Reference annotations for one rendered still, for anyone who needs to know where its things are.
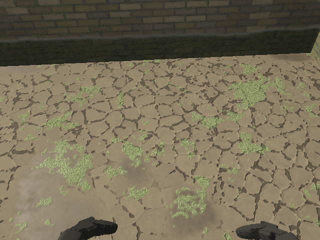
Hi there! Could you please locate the robot left hand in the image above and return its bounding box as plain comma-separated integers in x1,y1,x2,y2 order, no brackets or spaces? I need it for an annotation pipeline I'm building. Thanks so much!
58,216,118,240

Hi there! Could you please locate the robot right hand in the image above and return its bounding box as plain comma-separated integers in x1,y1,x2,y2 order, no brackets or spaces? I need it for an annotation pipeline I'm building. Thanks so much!
236,221,299,240

